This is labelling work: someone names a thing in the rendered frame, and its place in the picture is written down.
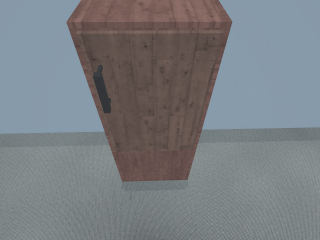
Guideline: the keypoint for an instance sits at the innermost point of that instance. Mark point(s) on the cupboard door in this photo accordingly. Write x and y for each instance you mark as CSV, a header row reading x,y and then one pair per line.
x,y
158,82

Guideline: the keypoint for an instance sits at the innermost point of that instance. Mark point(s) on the handle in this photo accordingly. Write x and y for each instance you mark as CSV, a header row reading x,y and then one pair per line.
x,y
101,90

